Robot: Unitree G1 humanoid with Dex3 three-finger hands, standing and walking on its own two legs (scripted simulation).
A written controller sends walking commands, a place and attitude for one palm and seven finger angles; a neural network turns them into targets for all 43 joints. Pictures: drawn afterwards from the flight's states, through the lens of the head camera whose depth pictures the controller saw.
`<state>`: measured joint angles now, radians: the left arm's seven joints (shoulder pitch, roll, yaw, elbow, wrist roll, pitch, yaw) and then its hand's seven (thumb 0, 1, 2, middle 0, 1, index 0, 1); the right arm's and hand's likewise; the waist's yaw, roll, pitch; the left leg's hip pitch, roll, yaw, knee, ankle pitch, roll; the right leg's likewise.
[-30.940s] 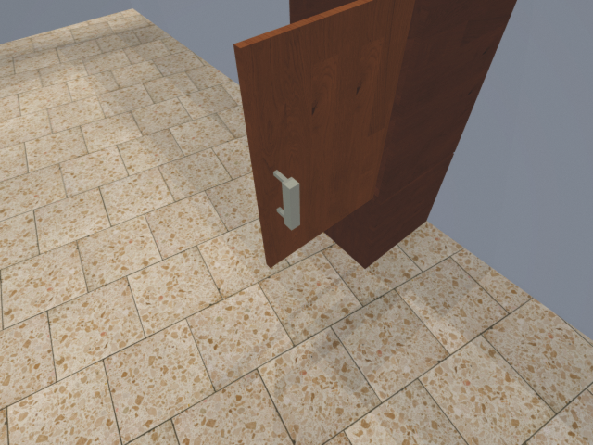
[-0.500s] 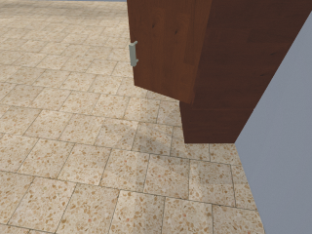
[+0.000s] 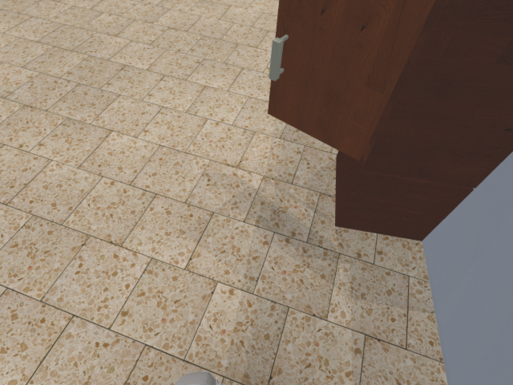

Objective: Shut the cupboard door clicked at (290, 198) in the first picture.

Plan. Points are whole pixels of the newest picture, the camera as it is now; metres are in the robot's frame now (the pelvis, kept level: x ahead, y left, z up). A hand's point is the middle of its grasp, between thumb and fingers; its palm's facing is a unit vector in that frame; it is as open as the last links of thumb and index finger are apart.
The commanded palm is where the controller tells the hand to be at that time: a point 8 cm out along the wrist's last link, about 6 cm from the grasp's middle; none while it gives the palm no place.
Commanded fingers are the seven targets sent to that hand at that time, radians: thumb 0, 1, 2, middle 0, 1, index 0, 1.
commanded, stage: walk to a spot facing it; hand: left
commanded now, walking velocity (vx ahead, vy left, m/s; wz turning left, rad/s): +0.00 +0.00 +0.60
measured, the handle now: (279, 57) +1.05 -0.04 -0.07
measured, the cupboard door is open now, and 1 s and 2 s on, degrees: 63 63 63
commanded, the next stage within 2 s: turn to face it in 1.22 s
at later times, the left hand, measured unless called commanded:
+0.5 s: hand out of the picture +0.07 +0.21 -0.14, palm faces +0.27 -0.92 -0.28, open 7.4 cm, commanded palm none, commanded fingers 0.00 0.90 0.90 -0.20 -0.30 -0.20 -0.30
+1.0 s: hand out of the picture -0.01 +0.23 -0.17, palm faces +0.62 -0.75 -0.23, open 7.4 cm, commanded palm none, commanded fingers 0.00 0.90 0.90 -0.20 -0.30 -0.20 -0.30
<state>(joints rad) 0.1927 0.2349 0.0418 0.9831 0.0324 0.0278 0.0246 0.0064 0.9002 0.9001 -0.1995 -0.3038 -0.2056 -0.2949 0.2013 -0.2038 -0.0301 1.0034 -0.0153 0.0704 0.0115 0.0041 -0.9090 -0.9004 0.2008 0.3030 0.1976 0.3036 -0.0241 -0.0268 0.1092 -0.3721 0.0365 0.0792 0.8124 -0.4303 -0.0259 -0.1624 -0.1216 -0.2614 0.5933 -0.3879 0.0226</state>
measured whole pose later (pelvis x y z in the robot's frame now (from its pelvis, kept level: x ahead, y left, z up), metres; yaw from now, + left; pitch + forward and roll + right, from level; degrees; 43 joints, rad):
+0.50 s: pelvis +0.02 -0.01 +0.01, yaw +17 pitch +3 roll +0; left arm 0.19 0.22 0.05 0.87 0.03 0.00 0.00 0.01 0.90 0.90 -0.20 -0.30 -0.20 -0.29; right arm 0.28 -0.24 -0.07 0.97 -0.03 0.06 0.00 0.00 -0.91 -0.90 0.20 0.30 0.20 0.30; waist -0.03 0.03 0.01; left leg -0.46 -0.07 -0.10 0.80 -0.42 0.00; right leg -0.25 -0.03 -0.04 0.52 -0.35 -0.01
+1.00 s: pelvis +0.15 +0.10 -0.01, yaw +36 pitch +1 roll +1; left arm 0.40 0.21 0.06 1.01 0.02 0.00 -0.01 0.01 0.90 0.90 -0.20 -0.30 -0.20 -0.29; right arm 0.11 -0.23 -0.02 0.86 -0.03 -0.04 0.02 0.00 -0.91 -0.90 0.20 0.30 0.20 0.30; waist 0.04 -0.02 0.12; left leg -0.39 -0.03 0.13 0.68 -0.30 0.09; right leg -0.35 -0.16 -0.08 1.28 -0.46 0.04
